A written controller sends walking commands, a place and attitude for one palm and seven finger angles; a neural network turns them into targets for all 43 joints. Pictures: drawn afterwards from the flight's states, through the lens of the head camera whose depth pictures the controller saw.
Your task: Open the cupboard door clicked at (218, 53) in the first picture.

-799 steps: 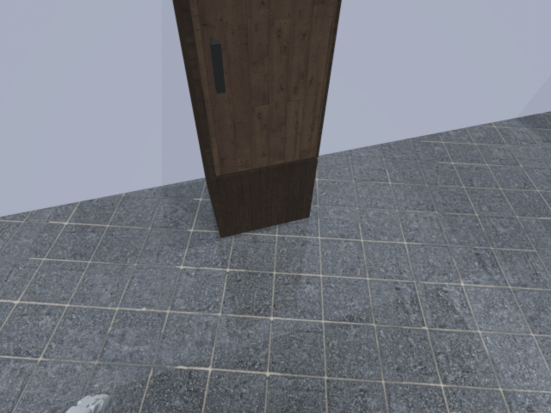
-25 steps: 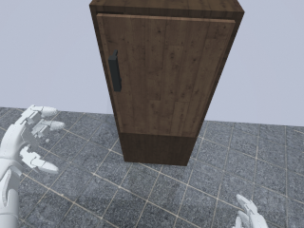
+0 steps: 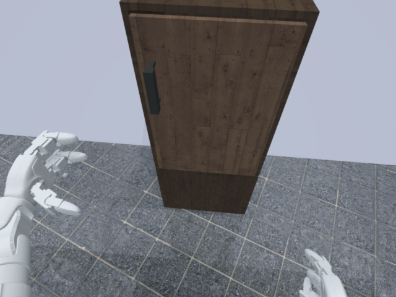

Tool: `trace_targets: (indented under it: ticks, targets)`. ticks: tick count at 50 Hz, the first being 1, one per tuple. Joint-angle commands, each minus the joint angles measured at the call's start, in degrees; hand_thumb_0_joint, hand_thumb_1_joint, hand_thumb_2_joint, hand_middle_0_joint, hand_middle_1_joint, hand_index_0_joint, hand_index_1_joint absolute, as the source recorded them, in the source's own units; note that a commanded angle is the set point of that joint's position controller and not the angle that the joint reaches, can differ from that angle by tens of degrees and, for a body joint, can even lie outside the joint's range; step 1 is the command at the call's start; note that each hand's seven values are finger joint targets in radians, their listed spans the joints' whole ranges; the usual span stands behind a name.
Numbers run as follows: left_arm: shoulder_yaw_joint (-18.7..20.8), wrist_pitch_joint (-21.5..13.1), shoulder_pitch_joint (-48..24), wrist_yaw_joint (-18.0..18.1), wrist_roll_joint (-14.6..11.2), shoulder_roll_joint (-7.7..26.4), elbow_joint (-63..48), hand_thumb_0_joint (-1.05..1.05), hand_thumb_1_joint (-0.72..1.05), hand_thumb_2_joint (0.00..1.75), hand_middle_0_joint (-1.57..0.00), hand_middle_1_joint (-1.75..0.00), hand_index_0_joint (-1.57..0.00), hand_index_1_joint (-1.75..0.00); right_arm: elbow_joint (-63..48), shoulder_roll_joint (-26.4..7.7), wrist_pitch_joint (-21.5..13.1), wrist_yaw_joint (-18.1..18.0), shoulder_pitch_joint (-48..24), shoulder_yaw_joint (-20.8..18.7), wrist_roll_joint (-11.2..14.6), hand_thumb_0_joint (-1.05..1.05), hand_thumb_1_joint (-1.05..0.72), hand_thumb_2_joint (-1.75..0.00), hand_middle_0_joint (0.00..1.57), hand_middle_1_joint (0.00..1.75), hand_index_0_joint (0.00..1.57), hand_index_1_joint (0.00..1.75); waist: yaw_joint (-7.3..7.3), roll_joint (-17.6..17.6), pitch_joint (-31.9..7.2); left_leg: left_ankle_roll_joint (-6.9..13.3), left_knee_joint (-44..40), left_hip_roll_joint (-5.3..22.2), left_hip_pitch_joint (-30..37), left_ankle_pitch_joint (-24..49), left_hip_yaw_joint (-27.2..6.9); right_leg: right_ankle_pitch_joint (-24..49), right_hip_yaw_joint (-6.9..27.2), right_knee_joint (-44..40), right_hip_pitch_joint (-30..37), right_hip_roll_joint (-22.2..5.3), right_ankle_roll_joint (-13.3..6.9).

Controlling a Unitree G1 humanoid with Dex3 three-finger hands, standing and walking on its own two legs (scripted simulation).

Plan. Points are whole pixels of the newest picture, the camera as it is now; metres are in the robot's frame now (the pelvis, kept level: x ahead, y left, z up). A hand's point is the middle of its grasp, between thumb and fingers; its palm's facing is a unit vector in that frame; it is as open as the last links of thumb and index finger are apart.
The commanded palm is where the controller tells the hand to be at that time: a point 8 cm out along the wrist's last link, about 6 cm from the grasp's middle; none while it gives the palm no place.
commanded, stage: move the hooked fingers beside the handle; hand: left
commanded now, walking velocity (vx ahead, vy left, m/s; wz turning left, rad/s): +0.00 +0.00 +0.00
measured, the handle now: (154, 87) +0.60 +0.17 +0.08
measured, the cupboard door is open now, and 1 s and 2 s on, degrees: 0 0 0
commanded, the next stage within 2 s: none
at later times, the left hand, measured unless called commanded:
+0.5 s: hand (97, 134) +0.42 +0.26 +0.09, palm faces -0.02 -1.00 -0.02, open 14.0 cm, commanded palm +0.40 +0.30 +0.09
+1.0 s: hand (112, 112) +0.49 +0.24 +0.09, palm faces -0.04 -1.00 +0.00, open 14.0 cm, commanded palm +0.47 +0.29 +0.09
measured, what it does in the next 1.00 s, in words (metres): stands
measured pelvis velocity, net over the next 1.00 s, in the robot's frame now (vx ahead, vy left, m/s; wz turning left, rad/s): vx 0.02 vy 0.01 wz -0.03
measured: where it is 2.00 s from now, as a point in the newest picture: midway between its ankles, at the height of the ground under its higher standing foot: outside the picture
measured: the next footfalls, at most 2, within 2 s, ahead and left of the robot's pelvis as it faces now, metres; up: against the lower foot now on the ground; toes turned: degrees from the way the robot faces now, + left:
none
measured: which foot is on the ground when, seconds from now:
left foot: down 0.00-1.00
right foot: down 0.00-1.00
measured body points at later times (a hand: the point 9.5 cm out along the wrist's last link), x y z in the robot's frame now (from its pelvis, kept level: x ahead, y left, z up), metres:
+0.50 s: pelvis +0.01 +0.01 +0.00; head +0.08 +0.02 +0.44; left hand +0.41 +0.31 +0.09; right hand +0.09 -0.26 -0.10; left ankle +0.02 +0.11 -0.71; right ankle +0.02 -0.10 -0.71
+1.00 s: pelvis +0.02 +0.01 -0.01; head +0.11 +0.03 +0.43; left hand +0.48 +0.30 +0.10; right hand +0.06 -0.26 -0.12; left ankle +0.02 +0.11 -0.71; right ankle +0.02 -0.10 -0.71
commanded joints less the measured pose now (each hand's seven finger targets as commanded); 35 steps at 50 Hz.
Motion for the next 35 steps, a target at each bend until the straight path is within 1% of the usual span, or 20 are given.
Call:
trace_targets:
  ticks: [1,2,3,5,6,7,9,10,13,15,18,20,21,23,25,26,28,30,31,35]
  targets:
    - [3.66,-5.57,-27.29,0.40,-0.95,18.00,-9.41,0.00,-0.50,0.30,-0.30,-1.20,-0.30,-1.20,-6.11,-8.14,-2.57,-1.27,-1.35,-3.12,0.18,0.00,-0.90,-0.90,0.20,0.30,0.20,0.30,-3.01,3.07,-12.04,0.73,-5.81,-1.46,3.10,4.62,-2.54,1.18,7.16,-7.40,3.47,0.44,0.41]
    - [2.41,-5.72,-29.07,0.33,-0.47,17.27,-9.18,0.00,-0.50,0.30,-0.30,-1.20,-0.30,-1.20,-5.91,-7.94,-2.62,-1.27,-1.34,-3.15,0.32,0.00,-0.90,-0.90,0.20,0.30,0.20,0.30,-3.32,5.06,-12.86,0.78,-6.03,-1.49,4.18,5.05,-2.73,2.18,6.63,-7.12,2.77,0.43,0.36]
    - [1.19,-5.44,-29.36,0.23,-0.22,16.12,-7.15,0.00,-0.50,0.30,-0.30,-1.20,-0.30,-1.20,-5.75,-7.94,-2.61,-1.32,-1.08,-3.11,0.37,0.00,-0.90,-0.90,0.20,0.30,0.20,0.30,-3.45,4.88,-12.88,0.76,-6.09,-1.48,4.27,4.66,-2.70,2.21,6.36,-7.00,2.20,0.45,0.38]
    - [0.88,-4.86,-30.83,0.38,0.49,16.70,-3.29,0.00,-0.50,0.30,-0.30,-1.20,-0.30,-1.20,-5.13,-8.31,-2.34,-1.36,-0.23,-3.23,0.41,0.00,-0.90,-0.90,0.20,0.30,0.20,0.30,-3.63,3.57,-13.34,0.71,-6.04,-1.34,3.42,4.54,-2.92,2.45,6.02,-6.70,1.73,0.41,0.49]
    - [1.32,-4.59,-31.25,0.30,0.31,17.14,-2.10,0.00,-0.50,0.30,-0.30,-1.20,-0.30,-1.20,-5.32,-8.55,-2.14,-1.27,0.21,-3.22,0.23,0.00,-0.90,-0.90,0.20,0.30,0.20,0.30,-3.12,2.27,-13.94,0.73,-5.78,-1.51,3.18,5.53,-3.19,3.53,5.82,-6.13,2.40,0.64,0.25]
    - [1.58,-4.05,-30.31,0.36,0.74,17.56,-0.29,0.00,-0.50,0.30,-0.30,-1.20,-0.30,-1.20,-5.47,-8.56,-1.88,-1.08,0.31,-3.24,0.28,0.00,-0.90,-0.90,0.20,0.30,0.20,0.30,-2.72,3.03,-14.13,0.65,-5.84,-1.43,2.58,5.74,-2.93,4.10,5.81,-5.90,2.42,0.44,0.27]
    - [1.34,-3.62,-31.64,1.03,1.48,17.59,1.71,0.00,-0.50,0.30,-0.30,-1.20,-0.30,-1.20,-5.49,-8.69,-1.38,-0.78,1.07,-3.33,0.26,0.00,-0.90,-0.90,0.20,0.30,0.20,0.30,-2.57,3.08,-15.16,0.57,-6.03,-1.45,2.58,6.65,-3.08,5.38,5.03,-5.15,1.97,0.47,0.23]
    - [1.57,-3.66,-32.52,1.55,1.57,17.69,2.58,0.00,-0.50,0.30,-0.30,-1.20,-0.30,-1.20,-5.58,-8.78,-1.17,-0.55,1.55,-3.38,0.15,0.00,-0.90,-0.90,0.20,0.30,0.20,0.30,-2.65,1.64,-15.30,0.57,-5.97,-1.40,2.34,7.46,-3.20,6.47,4.75,-4.79,2.14,0.56,0.31]
    - [3.58,-4.51,-31.95,2.64,1.90,19.59,2.01,0.00,-0.50,0.30,-0.30,-1.20,-0.30,-1.20,-6.44,-8.86,-0.21,0.17,2.68,-3.66,-0.13,0.00,-0.90,-0.90,0.20,0.30,0.20,0.30,-1.48,2.29,-18.96,0.51,-5.43,-1.37,2.56,11.75,-2.76,11.32,4.84,-3.37,4.50,0.77,0.19]
    - [2.69,-5.40,-34.27,3.59,2.47,18.66,1.60,0.00,-0.50,0.30,-0.30,-1.20,-0.30,-1.20,-6.26,-8.77,0.41,0.49,3.62,-3.90,-0.22,0.00,-0.90,-0.90,0.20,0.30,0.20,0.30,-2.33,2.52,-19.33,0.51,-5.22,-1.20,3.38,12.47,-2.54,12.20,4.62,-3.23,3.38,0.99,0.40]
    - [4.37,-6.29,-36.83,4.37,2.91,20.78,4.50,0.00,-0.50,0.30,-0.30,-1.20,-0.30,-1.20,-5.67,-9.14,1.53,0.70,4.95,-4.06,-0.32,0.00,-0.90,-0.90,0.20,0.30,0.20,0.30,-3.00,0.71,-18.36,0.73,-5.03,-0.99,1.59,11.73,-2.42,12.01,4.87,-3.07,3.13,1.28,0.56]
    - [2.40,-6.79,-39.41,4.53,3.65,19.17,5.59,0.00,-0.50,0.30,-0.30,-1.20,-0.30,-1.20,-5.23,-9.00,2.09,0.74,5.56,-4.14,-0.25,0.00,-0.90,-0.90,0.20,0.30,0.20,0.30,-3.86,2.78,-17.91,0.77,-4.87,-0.99,2.08,11.70,-2.16,11.97,4.86,-3.09,1.66,1.24,0.56]
    - [3.46,-7.13,-40.72,4.48,3.70,20.70,5.58,0.00,-0.50,0.30,-0.30,-1.20,-0.30,-1.20,-5.21,-9.28,2.36,0.73,6.12,-4.23,-0.39,0.00,-0.90,-0.90,0.20,0.30,0.20,0.30,-3.64,2.29,-18.80,0.78,-4.53,-0.92,2.34,12.94,-2.43,12.89,4.81,-2.55,2.36,1.48,0.29]
    - [3.24,-7.70,-42.00,4.48,4.51,21.19,5.39,0.00,-0.50,0.30,-0.30,-1.20,-0.30,-1.20,-4.79,-9.20,2.91,0.80,6.92,-4.40,-0.46,0.00,-0.90,-0.90,0.20,0.30,0.20,0.30,-3.73,4.90,-21.41,0.62,-4.25,-0.82,4.07,15.62,-2.51,14.99,4.67,-2.09,2.32,1.45,0.23]
    - [1.03,-8.10,-42.38,4.48,4.84,18.46,5.11,0.00,-0.50,0.30,-0.30,-1.20,-0.30,-1.20,-4.53,-8.95,3.18,1.02,7.56,-4.60,-0.52,0.00,-0.90,-0.90,0.20,0.30,0.20,0.30,-4.05,7.35,-22.56,0.22,-3.94,-0.52,7.32,18.60,-3.09,15.56,4.06,-1.91,0.01,1.63,0.10]
    - [-0.22,-8.21,-43.95,4.31,4.37,17.20,4.75,0.00,-0.50,0.30,-0.30,-1.20,-0.30,-1.20,-4.41,-9.15,3.37,1.07,8.07,-4.59,-0.67,0.00,-0.90,-0.90,0.20,0.30,0.20,0.30,-4.81,5.07,-23.21,0.29,-3.54,-0.29,8.30,20.43,-3.53,16.43,3.67,-1.62,-0.44,2.00,0.11]
    - [1.19,-8.07,-43.56,4.50,4.25,18.37,6.89,0.00,-0.50,0.30,-0.30,-1.20,-0.30,-1.20,-3.77,-9.43,4.03,1.17,8.58,-4.88,-0.67,0.00,-0.90,-0.90,0.20,0.30,0.20,0.30,-4.79,3.68,-23.33,0.27,-3.49,-0.16,7.53,20.00,-3.39,16.63,3.71,-1.87,-0.26,1.95,0.35]
    - [0.68,-7.57,-45.47,4.87,4.40,17.73,9.86,0.00,-0.50,0.30,-0.30,-1.20,-0.30,-1.20,-3.25,-9.46,4.66,1.26,8.96,-4.76,-0.65,0.00,-0.90,-0.90,0.20,0.30,0.20,0.30,-5.22,2.27,-21.47,0.36,-3.75,-0.24,5.53,18.90,-3.34,16.37,3.50,-1.91,-0.58,1.84,0.47]
    - [1.75,-7.19,-45.23,4.98,4.44,18.99,12.13,0.00,-0.50,0.30,-0.30,-1.20,-0.30,-1.20,-3.13,-9.68,5.09,1.24,9.21,-4.75,-0.65,0.00,-0.90,-0.90,0.20,0.30,0.20,0.30,-5.01,1.80,-20.66,0.53,-3.35,-0.38,4.21,18.35,-3.04,16.39,3.80,-1.81,-0.17,1.96,0.29]
    - [1.54,-7.37,-49.53,6.48,6.88,20.50,16.32,0.00,-0.50,0.30,-0.30,-1.20,-0.30,-1.20,-2.80,-9.59,6.50,1.62,10.07,-4.67,-0.88,0.00,-0.90,-0.90,0.20,0.30,0.20,0.30,-5.68,2.95,-19.41,0.59,-3.18,-0.36,2.62,17.43,-3.00,15.59,3.76,-1.39,-2.12,1.64,0.46]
